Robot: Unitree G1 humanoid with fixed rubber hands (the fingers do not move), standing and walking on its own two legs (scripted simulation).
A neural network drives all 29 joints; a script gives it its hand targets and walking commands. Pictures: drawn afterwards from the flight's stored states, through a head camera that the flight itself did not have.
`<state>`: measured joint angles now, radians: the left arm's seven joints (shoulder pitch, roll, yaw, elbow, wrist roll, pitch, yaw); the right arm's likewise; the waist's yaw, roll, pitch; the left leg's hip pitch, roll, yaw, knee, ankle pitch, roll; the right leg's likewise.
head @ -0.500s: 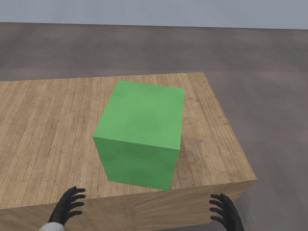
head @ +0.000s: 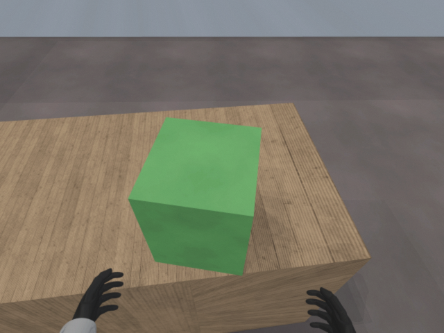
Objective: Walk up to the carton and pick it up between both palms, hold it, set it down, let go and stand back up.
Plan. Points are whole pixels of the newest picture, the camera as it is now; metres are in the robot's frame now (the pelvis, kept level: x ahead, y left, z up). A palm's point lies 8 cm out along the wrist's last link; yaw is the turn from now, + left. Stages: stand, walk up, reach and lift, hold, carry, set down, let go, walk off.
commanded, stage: set down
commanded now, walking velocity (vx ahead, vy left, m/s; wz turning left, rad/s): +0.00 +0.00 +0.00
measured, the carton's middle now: (205, 198) +0.40 +0.04 -0.01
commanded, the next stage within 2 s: let go in 0.30 s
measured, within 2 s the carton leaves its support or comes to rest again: neither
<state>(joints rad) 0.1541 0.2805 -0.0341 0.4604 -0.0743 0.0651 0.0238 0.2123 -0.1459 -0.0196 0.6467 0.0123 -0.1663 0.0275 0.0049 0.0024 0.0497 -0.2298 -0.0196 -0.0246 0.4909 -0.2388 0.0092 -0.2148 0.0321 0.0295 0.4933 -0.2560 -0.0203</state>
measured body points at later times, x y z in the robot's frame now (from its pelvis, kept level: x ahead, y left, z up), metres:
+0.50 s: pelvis +0.00 +0.00 +0.00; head +0.02 +0.00 +0.45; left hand +0.20 +0.24 -0.06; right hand +0.16 -0.21 -0.09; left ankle +0.02 +0.11 -0.74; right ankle +0.01 -0.11 -0.74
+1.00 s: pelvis +0.00 +0.00 +0.00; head +0.01 +0.00 +0.45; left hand +0.20 +0.24 -0.06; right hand +0.14 -0.25 -0.10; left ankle +0.02 +0.11 -0.74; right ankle +0.01 -0.11 -0.74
